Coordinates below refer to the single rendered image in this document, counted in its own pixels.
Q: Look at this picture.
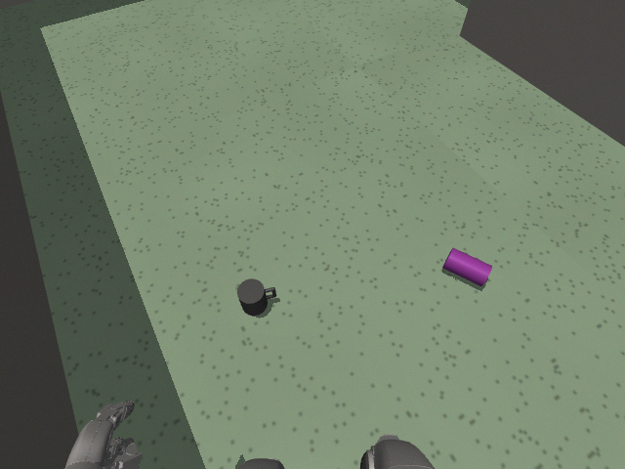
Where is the left robot hand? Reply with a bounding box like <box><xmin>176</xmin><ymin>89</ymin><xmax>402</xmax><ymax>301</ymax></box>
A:
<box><xmin>65</xmin><ymin>401</ymin><xmax>143</xmax><ymax>469</ymax></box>

